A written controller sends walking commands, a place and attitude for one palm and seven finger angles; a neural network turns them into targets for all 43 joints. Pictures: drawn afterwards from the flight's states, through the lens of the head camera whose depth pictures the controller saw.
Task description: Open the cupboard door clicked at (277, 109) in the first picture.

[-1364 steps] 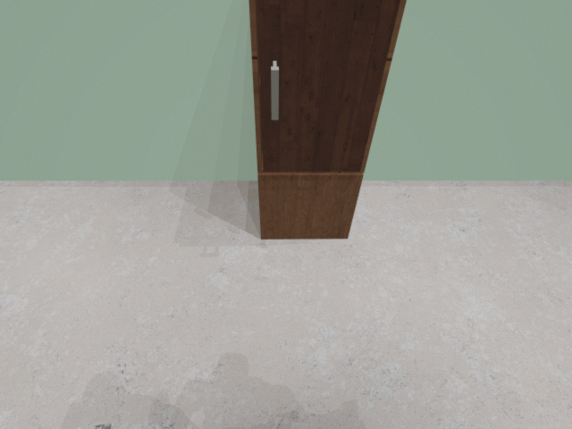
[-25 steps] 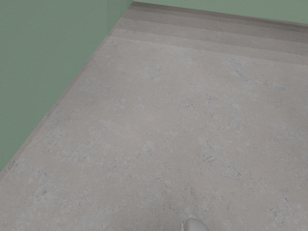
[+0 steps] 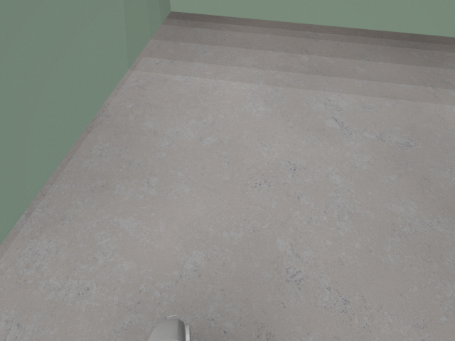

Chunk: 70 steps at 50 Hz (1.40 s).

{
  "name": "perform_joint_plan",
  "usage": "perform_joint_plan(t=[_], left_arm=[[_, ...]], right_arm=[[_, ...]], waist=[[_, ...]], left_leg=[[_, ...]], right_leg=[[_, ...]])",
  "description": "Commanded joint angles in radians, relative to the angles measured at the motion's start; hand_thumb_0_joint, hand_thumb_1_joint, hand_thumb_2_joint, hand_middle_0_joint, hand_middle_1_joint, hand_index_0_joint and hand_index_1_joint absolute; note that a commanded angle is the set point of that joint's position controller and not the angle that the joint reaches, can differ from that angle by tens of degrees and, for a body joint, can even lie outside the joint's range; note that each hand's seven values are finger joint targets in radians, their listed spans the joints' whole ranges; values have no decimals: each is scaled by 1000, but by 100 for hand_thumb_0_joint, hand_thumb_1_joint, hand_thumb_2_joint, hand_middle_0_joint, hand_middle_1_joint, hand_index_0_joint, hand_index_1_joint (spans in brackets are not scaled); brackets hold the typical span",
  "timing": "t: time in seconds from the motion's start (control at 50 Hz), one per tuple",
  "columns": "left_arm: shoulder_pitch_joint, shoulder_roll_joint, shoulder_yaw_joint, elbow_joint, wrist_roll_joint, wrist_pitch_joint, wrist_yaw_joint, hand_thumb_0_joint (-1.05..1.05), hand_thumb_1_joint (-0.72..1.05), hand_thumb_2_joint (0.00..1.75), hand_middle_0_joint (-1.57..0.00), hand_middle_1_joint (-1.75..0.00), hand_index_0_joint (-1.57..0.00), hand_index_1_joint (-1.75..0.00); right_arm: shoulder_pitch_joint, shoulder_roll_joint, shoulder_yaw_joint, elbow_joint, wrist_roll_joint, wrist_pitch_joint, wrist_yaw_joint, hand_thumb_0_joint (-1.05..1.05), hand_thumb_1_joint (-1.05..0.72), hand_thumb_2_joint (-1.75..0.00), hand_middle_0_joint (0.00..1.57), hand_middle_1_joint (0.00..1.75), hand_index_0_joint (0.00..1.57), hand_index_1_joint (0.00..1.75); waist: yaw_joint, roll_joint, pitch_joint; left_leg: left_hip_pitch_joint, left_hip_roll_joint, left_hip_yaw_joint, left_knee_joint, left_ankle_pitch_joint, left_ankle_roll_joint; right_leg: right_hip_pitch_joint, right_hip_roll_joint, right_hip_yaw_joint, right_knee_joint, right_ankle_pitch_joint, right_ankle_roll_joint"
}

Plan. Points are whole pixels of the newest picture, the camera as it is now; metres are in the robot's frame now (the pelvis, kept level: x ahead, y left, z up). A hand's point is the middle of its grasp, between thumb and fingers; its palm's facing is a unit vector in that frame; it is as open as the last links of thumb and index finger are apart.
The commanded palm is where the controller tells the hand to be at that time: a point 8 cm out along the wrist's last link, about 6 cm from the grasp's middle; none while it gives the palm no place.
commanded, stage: turn to face it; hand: left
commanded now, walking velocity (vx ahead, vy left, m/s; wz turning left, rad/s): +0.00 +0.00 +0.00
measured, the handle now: out of the picture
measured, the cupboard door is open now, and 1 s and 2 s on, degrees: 49 49 49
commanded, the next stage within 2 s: none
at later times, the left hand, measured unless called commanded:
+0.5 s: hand (122, 323) +0.19 +0.22 -0.17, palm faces +0.23 -0.94 -0.24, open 7.4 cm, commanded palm none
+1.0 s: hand out of the picture +0.11 +0.19 -0.20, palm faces +0.53 -0.81 -0.26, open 7.4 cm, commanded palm none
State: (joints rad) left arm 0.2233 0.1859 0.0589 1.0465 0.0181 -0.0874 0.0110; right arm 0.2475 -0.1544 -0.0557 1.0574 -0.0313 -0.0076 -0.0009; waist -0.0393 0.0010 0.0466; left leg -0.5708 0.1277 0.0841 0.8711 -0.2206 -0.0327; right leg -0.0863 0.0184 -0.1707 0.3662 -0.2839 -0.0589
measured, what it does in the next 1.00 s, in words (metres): walks ahead, turning left: left foot, then right foot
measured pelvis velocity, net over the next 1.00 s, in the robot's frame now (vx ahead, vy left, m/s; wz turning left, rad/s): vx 0.19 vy -0.02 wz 0.57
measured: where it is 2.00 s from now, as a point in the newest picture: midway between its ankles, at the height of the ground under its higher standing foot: (236, 328)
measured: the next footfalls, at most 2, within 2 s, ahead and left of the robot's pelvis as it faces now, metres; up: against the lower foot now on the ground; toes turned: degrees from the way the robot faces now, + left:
left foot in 0.16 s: +0.22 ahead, +0.12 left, +0.00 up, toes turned +9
right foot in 0.58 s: +0.21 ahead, -0.13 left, +0.00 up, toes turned +15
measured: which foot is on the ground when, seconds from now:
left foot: up 0.00-0.14, down 0.16-0.56, up 0.58-0.90, down 0.92-1.00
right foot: down 0.00-0.16, up 0.18-0.56, down 0.58-0.92, up 0.94-1.00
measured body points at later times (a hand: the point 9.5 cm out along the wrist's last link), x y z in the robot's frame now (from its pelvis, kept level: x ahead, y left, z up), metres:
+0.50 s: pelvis +0.13 +0.00 -0.01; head +0.18 +0.02 +0.44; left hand +0.17 +0.27 -0.15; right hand +0.26 -0.21 -0.16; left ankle +0.18 +0.12 -0.74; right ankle +0.16 -0.15 -0.70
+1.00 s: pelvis +0.19 -0.02 -0.02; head +0.24 +0.03 +0.42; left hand +0.08 +0.23 -0.18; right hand +0.45 -0.17 -0.14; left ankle +0.16 +0.09 -0.74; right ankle +0.19 -0.15 -0.68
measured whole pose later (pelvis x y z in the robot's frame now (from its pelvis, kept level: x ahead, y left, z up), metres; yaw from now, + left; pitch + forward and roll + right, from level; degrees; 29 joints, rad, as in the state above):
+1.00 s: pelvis +0.19 -0.02 -0.02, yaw +33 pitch +1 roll +2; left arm 0.23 0.27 0.06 0.93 0.02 0.05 0.02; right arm 0.08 -0.25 -0.05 0.86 -0.02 0.02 0.02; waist 0.00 -0.07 0.13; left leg -0.37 -0.01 0.08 0.66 -0.30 0.04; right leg -0.40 -0.12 -0.09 1.10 -0.56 0.07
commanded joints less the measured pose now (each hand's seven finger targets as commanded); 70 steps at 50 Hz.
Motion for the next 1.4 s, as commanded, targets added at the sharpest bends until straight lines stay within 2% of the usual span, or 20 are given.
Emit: perform_joint_plan(t=[0.0, 0.1, 0.14, 0.16, 0.26, 0.5, 0.52, 0.54, 0.56, 0.66, 0.76, 0.84, 0.88, 0.9, 0.92, 1.0, 1.2, 1.24, 1.32, 1.38], left_arm=[[108, 81, -5, 17, 3, -10, 3, 0, 90, 90, -20, -30, -20, -30], [93, 138, 5, 0, -4, 14, 10, 0, 90, 90, -20, -30, -20, -30], [110, 91, -1, -69, -19, 23, 9, 0, 90, 90, -20, -30, -20, -30], [71, 94, 2, -97, -14, 39, 10, 0, 90, 90, -20, -30, -20, -30], [96, 72, 19, -82, 4, 88, -7, 0, 90, 90, -20, -30, -20, -30], [68, 107, 33, -193, -1, 87, 7, 0, 90, 90, -20, -30, -20, -30], [107, 152, 44, -190, 2, 79, 14, 0, 90, 90, -20, -30, -20, -30], [127, 246, 64, -198, 18, 71, 22, 0, 90, 90, -20, -30, -20, -30], [73, 278, 53, -221, 16, 76, 22, 0, 90, 90, -20, -30, -20, -30], [5, 173, 29, -224, 7, 63, 25, 0, 90, 90, -20, -30, -20, -30], [90, 229, 38, -195, 10, 66, 22, 0, 90, 90, -20, -30, -20, -30], [62, 263, 49, -203, 3, 66, 16, 0, 90, 90, -20, -30, -20, -30], [25, 233, 44, -229, -10, 69, 7, 0, 90, 90, -20, -30, -20, -30], [-25, 154, 18, -281, -15, 71, 2, 0, 90, 90, -20, -30, -20, -30], [-62, 177, 21, -306, -5, 92, 13, 0, 90, 90, -20, -30, -20, -30], [-40, 159, 31, -236, 1, 115, 0, 0, 90, 90, -20, -30, -20, -30], [75, 158, 36, -234, -1, 95, -2, 0, 90, 90, -20, -30, -20, -30], [113, 311, 63, -242, 21, 77, 15, 0, 90, 90, -20, -30, -20, -30], [-56, 181, 25, -279, 5, 78, 26, 0, 90, 90, -20, -30, -20, -30], [-8, 177, 23, -260, 5, 69, 25, 0, 90, 90, -20, -30, -20, -30]], right_arm=[[-42, -18, 3, -69, 13, -24, 24, 0, -90, -90, 20, 30, 20, 30], [153, -147, -11, -32, 2, -28, 11, 0, -90, -90, 20, 30, 20, 30], [281, -299, -37, -29, 0, -19, -9, 0, -90, -90, 20, 30, 20, 30], [211, -321, -37, -55, 9, -15, -19, 0, -90, -90, 20, 30, 20, 30], [-58, -226, -16, -160, 7, -16, -20, 0, -90, -90, 20, 30, 20, 30], [-96, -251, -70, -218, 8, 31, -5, 0, -90, -90, 20, 30, 20, 30], [-105, -209, -67, -231, 15, 32, -1, 0, -90, -90, 20, 30, 20, 30], [-107, -142, -56, -255, 23, 30, 5, 0, -90, -90, 20, 30, 20, 30], [-135, -162, -58, -270, 12, 25, 11, 0, -90, -90, 20, 30, 20, 30], [-145, -136, -35, -230, 16, 47, 26, 0, -90, -90, 20, 30, 20, 30], [-225, -123, -14, -245, 20, 47, 35, 0, -90, -90, 20, 30, 20, 30], [-150, -166, -19, -238, 17, 37, 28, 0, -90, -90, 20, 30, 20, 30], [7, -281, -52, -204, 2, 26, 22, 0, -90, -90, 20, 30, 20, 30], [87, -385, -77, -197, 5, 25, 19, 0, -90, -90, 20, 30, 20, 30], [118, -392, -73, -183, 17, 32, 12, 0, -90, -90, 20, 30, 20, 30], [-103, -295, -47, -236, 9, 23, -10, 0, -90, -90, 20, 30, 20, 30], [-175, -289, -68, -263, 11, 41, 3, 0, -90, -90, 20, 30, 20, 30], [-162, -161, -49, -299, 23, 37, 11, 0, -90, -90, 20, 30, 20, 30], [-137, -176, -52, -236, 12, 60, 26, 0, -90, -90, 20, 30, 20, 30], [-147, -145, -38, -224, 17, 65, 33, 0, -90, -90, 20, 30, 20, 30]], waist=[[32, -109, 50], [-72, 6, -87], [-91, 273, -226], [-55, 164, -186], [57, 131, -89], [68, 132, -137], [90, 32, -151], [103, -255, -135], [96, -266, -94], [45, -209, -61], [88, -201, -72], [38, -208, -123], [-59, 15, -232], [-91, 300, -259], [-83, 122, -244], [21, 177, -93], [89, 128, -89], [115, -353, -105], [21, -205, -46], [38, -191, -71]], left_leg=[[41, -20, 9, -136, 47, 19], [450, -78, -1, -325, 325, 83], [634, 306, -516, -440, 758, 314], [547, 325, -553, -480, 552, 327], [200, 118, -309, -598, 78, 181], [148, 19, -425, -475, -15, 152], [33, -41, -375, -374, -67, 104], [-150, -186, -171, -123, -252, 13], [-131, -182, -113, 134, -381, -1], [-90, -98, -58, 231, -222, -37], [34, -131, 33, -47, -202, -28], [242, -173, 79, -280, -85, 7], [619, 4, -109, -396, 353, 99], [735, 300, -498, -407, 851, 269], [669, 340, -459, -413, 799, 312], [371, 125, -296, -510, 301, 194], [132, 17, -339, -401, 37, 128], [-109, -218, -92, 60, -378, -10], [-41, -92, -126, 417, -207, -22], [-15, -100, -67, 263, -191, -41]], right_leg=[[-3, -295, 117, -109, 536, -87], [-53, -238, -21, 349, 671, 21], [-349, -26, 38, 872, -385, 79], [-436, -53, 144, 951, -350, 82], [-377, -106, 161, 812, -98, 112], [-105, -14, 129, 174, -18, 113], [44, -102, 212, 16, -25, 86], [125, -382, 508, -118, -54, -12], [-8, -536, 563, -125, 110, -100], [60, -334, 163, 60, 720, -40], [128, -340, 92, 118, 879, -25], [78, -343, 31, 266, 912, 6], [-225, -278, -21, 586, 499, 87], [-498, -133, 23, 838, -353, 139], [-527, -143, 151, 892, -365, 131], [-463, -137, 183, 811, -163, 142], [-63, -35, 107, 171, 8, 123], [69, -479, 574, -117, 55, -33], [-109, -360, 259, -25, 321, -56], [-8, -331, 140, 11, 513, -37]])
